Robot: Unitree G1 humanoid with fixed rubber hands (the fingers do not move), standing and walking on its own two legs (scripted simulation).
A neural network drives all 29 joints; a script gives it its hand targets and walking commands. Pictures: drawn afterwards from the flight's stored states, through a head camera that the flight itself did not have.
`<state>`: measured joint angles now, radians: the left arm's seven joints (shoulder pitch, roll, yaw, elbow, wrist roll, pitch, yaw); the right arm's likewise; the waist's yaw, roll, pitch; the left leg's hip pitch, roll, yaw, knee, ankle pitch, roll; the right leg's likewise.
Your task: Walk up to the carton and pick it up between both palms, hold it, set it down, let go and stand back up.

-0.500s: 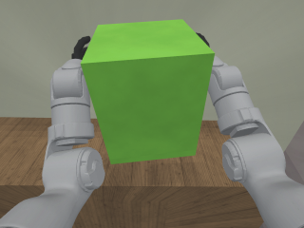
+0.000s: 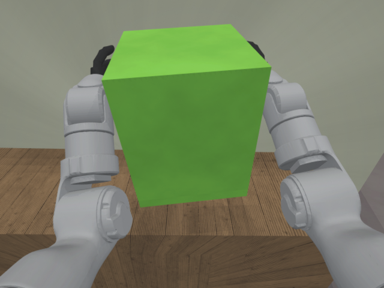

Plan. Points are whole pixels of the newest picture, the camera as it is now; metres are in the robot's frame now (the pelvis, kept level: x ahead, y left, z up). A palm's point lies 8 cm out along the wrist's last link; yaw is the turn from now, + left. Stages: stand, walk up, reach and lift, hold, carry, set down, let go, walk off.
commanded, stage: hold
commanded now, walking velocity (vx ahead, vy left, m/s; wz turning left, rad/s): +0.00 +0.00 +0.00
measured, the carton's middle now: (185, 114) +0.33 -0.02 +0.27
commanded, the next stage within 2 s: set down in 0.50 s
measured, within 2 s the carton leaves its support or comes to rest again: neither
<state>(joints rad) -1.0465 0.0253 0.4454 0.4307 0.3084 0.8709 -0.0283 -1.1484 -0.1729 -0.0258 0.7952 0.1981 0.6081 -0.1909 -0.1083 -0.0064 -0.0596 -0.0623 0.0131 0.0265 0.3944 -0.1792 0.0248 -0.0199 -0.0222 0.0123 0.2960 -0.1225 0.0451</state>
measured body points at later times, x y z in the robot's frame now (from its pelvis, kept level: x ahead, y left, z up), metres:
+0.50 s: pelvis +0.00 +0.00 +0.00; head -0.09 +0.01 +0.44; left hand +0.39 +0.13 +0.32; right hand +0.38 -0.16 +0.33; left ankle +0.04 +0.10 -0.75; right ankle +0.04 -0.15 -0.75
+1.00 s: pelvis +0.03 +0.00 +0.00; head -0.06 +0.01 +0.44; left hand +0.43 +0.12 +0.32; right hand +0.41 -0.18 +0.34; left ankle +0.04 +0.10 -0.75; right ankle +0.04 -0.15 -0.75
